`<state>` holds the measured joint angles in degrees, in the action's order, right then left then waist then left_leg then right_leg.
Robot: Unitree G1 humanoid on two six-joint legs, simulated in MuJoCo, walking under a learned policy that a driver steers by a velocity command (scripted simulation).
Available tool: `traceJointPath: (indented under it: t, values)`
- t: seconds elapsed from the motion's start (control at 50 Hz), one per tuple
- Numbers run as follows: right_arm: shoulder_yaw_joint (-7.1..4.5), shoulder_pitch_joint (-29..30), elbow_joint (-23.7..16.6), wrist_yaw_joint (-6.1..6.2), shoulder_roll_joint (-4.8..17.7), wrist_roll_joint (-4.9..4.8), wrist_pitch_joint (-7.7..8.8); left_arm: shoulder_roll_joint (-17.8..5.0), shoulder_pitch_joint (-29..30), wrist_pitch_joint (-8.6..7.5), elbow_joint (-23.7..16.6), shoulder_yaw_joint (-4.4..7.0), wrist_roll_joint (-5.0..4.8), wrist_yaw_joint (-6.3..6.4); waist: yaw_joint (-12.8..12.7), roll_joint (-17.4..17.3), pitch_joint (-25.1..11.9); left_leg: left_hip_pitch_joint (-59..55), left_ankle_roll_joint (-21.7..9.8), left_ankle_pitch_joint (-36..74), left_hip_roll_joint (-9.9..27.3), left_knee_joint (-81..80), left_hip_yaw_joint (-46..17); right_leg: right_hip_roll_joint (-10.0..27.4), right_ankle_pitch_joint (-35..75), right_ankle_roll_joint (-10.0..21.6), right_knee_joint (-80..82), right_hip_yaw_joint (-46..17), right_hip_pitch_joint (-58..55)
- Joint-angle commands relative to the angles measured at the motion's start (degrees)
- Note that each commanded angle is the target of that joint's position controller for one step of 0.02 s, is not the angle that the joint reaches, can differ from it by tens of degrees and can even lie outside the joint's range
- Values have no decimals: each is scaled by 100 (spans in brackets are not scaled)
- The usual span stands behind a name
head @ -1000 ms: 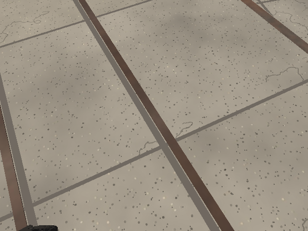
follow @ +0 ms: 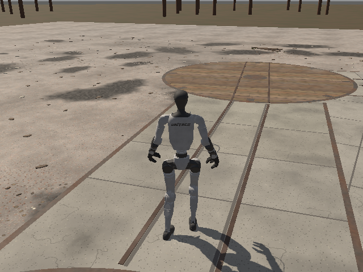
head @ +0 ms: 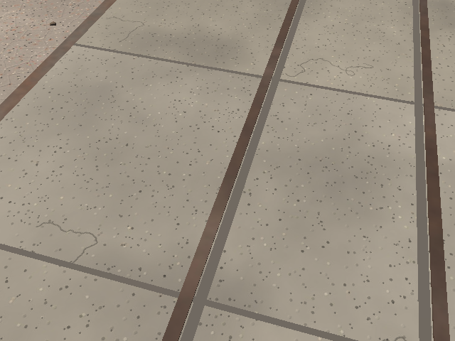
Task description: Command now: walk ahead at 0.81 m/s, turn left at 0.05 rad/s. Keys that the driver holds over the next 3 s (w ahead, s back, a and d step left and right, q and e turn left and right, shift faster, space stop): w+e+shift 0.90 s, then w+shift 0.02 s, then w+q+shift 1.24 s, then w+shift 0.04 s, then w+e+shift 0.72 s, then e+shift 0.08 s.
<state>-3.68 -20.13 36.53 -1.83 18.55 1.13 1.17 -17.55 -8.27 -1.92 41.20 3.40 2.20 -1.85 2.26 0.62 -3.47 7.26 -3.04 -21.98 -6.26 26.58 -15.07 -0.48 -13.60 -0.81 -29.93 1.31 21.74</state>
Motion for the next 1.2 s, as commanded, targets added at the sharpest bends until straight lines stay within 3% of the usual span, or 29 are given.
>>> traceJointPath:
  t: [0.02, 0.04, 0.06, 0.1, 0.14, 0.32, 0.38, 0.4, 0.42, 0.44, 0.46, 0.48, 0.52, 0.58, 0.64, 0.7, 0.74, 0.8, 0.84, 0.86, 0.88, 0.9, 0.92, 0.94, 0.98, 1.02, 1.04, 1.12, 1.2]
  values:
    - [-4, 658, -452, 89, 246, 54, 239, -1212, -1887, -216, 107, 320, 156, 153, -1214, 822, -208, 1993, -488, 1067, 535, 2317, 168, 1082, -2103, 541, 871, -1646, -2686]
    - [39, 583, -727, 97, 140, -45, 304, -1736, -1914, -190, 186, 449, 99, 71, -896, 2233, -4, 3846, -170, -517, -239, 3481, 907, 1914, -3458, 1026, 2154, -4727, -3285]
    - [14, 754, -567, 131, 484, 125, 277, -1150, -1423, -156, 78, 326, -34, -28, -638, 851, 463, 4412, -169, -31, 242, 4108, 798, 1952, -3522, 1211, 2045, -4909, -3053]
    - [5, 1038, -466, 43, 621, 269, 330, -777, -1351, -192, 51, 214, -103, -75, -559, 132, 415, 4103, -17, 692, 670, 4028, 924, 1410, -2502, 1204, 1767, -3650, -2612]
    - [101, 1247, -531, -36, 419, 341, 310, -624, -1620, -273, 266, 150, -143, 3, -509, 444, 659, 3873, 191, 845, 861, 3551, 1011, 995, -1811, 1277, 2056, -3112, -2204]
    - [420, 2949, -1041, -146, 43, 143, 330, -724, -2358, -256, 791, 225, -227, 150, -877, 660, 861, 2700, 465, 1633, 410, 1047, 1786, 636, 2233, 1404, 2064, -2406, -1641]
    - [272, 2060, -778, 16, 394, 102, 370, -962, -2047, -291, 793, 270, -274, 160, -306, 575, 204, 579, 220, 1494, 122, 531, 1744, 606, 4612, 1032, 978, -2149, -1326]
    - [151, 1043, -476, 122, 616, 93, 378, -1138, -1825, -323, 748, 310, -282, 133, 248, 444, -357, -718, 108, 1436, 180, 449, 1662, 444, 4947, 873, -178, -2000, -992]
    - [-8, -78, -200, 270, 928, 129, 382, -1126, -1561, -395, 641, 322, -280, 91, 822, 340, -911, -2211, -12, 913, 780, 573, 1174, 160, 4008, 772, -1573, -1945, -69]
    - [-172, -1037, -65, 385, 1382, 336, 386, -306, -1665, -464, 446, 143, -328, 108, 938, -841, -1782, -3519, -273, -1696, 2483, 116, -798, -358, 472, 749, -3562, -1436, 1044]
    - [-177, -658, -90, 350, 1466, 331, 321, -197, -1845, -366, 189, 46, -450, 123, 512, -1739, -2076, -3262, -555, -3121, 3417, -1041, -3309, -443, -1322, 751, -4640, -971, 1844]
    - [-120, 17, -130, 343, 940, 256, 287, -483, -1413, -255, 254, 87, -293, 139, 368, -1114, -949, -2333, -563, -2998, 3054, -1159, -2826, -1, -667, 783, -4801, -831, 2229]
    - [7, 245, 33, 299, 369, 240, 319, -398, -984, -124, 284, 87, -110, 8, 189, -365, 106, -1086, -516, -1034, 2636, -1265, -1160, 385, -263, 718, -4508, -661, 2138]
    - [76, 75, 431, 242, 107, 83, 492, -76, -582, 122, 38, 8, -21, -165, -112, -672, 734, -330, -358, 196, 2366, -1662, 187, 724, -238, 606, -4300, -603, 2276]
    - [95, 81, 643, 176, 37, 5, 604, -15, 80, 205, -378, -81, -9, -293, -289, -579, 932, -180, -192, 1616, 2194, -1908, 1399, 786, 435, 578, -4094, -409, 2612]
    - [56, 275, 752, 192, 221, 34, 677, -105, 691, 176, -709, -173, -63, -410, -430, -411, 1176, 200, -7, 2727, 1817, -2186, 2565, 656, 1333, 656, -2775, 85, 2063]
    - [26, -34, 908, 222, 411, 26, 684, -90, 1148, 147, -821, -237, -58, -483, -286, -153, 1290, 92, 116, 4098, 1674, -2207, 3029, 348, 1624, 847, -1820, 710, 1427]
    - [-90, -302, 932, 309, 981, 38, 557, -365, 630, 119, -628, -175, -82, -402, -671, -516, 637, -852, 230, 7945, 1875, -851, 3124, -336, 1184, 1134, -1425, 1119, 340]
    - [-162, 88, 777, 357, 1258, 88, 342, -846, -1301, 96, -91, 54, -76, -249, -1670, -714, -354, -461, 123, 8521, 2103, 1693, 2919, -600, 584, 1429, -1296, 764, -1786]
    - [-155, 180, 732, 300, 1174, 143, 286, -1123, -2256, 105, 280, 244, -86, -98, -1927, -346, -718, 568, 149, 6320, 1829, 3644, 2868, -571, 279, 1577, -901, 294, -3272]
    - [6, 234, 580, 181, 461, 207, 322, -1577, -1809, 196, 271, 414, -215, 49, -1318, 1060, -248, 2336, 312, 1, 698, 5952, 2780, 258, 320, 1761, -715, -1116, -3734]
    - [69, -144, -114, 199, 477, 37, 438, -2180, -1432, 267, -83, 504, -3, 36, -802, 1406, -1402, 4153, 497, -727, 352, 7304, 1627, 1456, -93, 2984, 395, -4303, -5155]
    - [99, 389, -158, 209, 710, 82, 577, -1839, -1583, 274, -155, 492, -47, 107, -1063, 194, -1316, 4433, 415, -78, 723, 6895, 1014, 1594, -889, 2798, 1257, -4740, -4802]
    - [147, 342, -41, 213, 656, 39, 615, -1415, -1343, 206, -10, 388, -59, 178, -700, -305, -335, 4249, 350, 334, 1040, 6182, 1099, 1556, -829, 2484, 1549, -4201, -3652]
    - [230, 193, 209, 210, 468, 183, 444, -933, -864, -42, 25, 196, -5, 246, -131, -788, 286, 3234, 354, 337, 1434, 5317, 1157, 1162, 168, 2081, 1561, -3036, -1840]
    - [260, 36, 353, 107, 306, 201, 188, -612, -909, -264, 171, 49, -68, 211, 86, -664, 522, 2660, 424, 189, 1640, 4667, 1182, 911, 671, 1918, 1833, -2255, -825]
    - [283, 314, 261, 58, 206, 157, 132, -656, -1016, -349, 284, 59, -89, 171, 45, -518, 754, 2798, 413, 415, 1693, 4272, 1274, 801, 853, 1843, 2033, -1864, -637]
    - [361, 1480, -28, -78, -9, -64, 171, -569, -1306, -557, 457, 30, -145, 31, -376, -265, 1146, 2788, 35, 2465, 1431, 2150, 1700, 246, 2451, 1083, 2537, -326, -804]
    - [330, 1817, 2, -181, 33, -129, 251, -695, -1611, -668, 676, -5, -155, 123, -491, -61, 994, 2347, -343, 3587, 820, 966, 2174, 564, 4562, 620, 2870, 317, -2035]
